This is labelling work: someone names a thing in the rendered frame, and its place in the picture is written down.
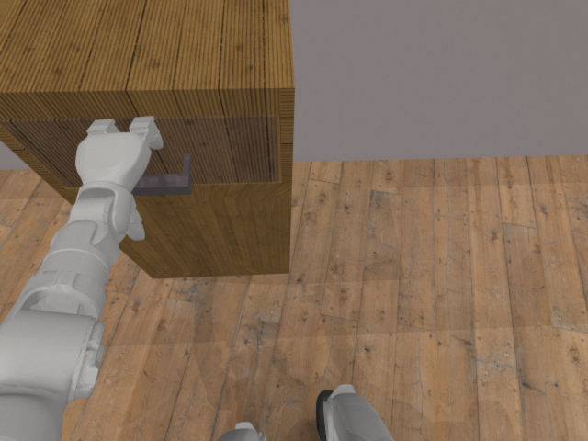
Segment robot shin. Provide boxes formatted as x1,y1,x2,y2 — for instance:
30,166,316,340
235,422,255,430
330,384,355,398

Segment left robot forearm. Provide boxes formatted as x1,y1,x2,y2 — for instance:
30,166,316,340
0,181,133,343

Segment robot left upper arm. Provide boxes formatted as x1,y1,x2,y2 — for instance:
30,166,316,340
0,309,105,441

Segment robot left shin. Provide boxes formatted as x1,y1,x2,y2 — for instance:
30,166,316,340
235,422,255,430

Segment cabinet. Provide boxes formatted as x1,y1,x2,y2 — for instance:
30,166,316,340
0,0,295,278

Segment robot right shin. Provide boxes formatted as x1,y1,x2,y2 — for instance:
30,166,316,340
330,384,355,398

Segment drawer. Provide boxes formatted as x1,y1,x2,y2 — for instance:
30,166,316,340
0,114,279,187

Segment handle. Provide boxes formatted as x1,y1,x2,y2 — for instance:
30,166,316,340
131,153,193,196

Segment robot left hand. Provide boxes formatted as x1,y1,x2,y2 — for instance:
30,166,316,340
75,116,164,241

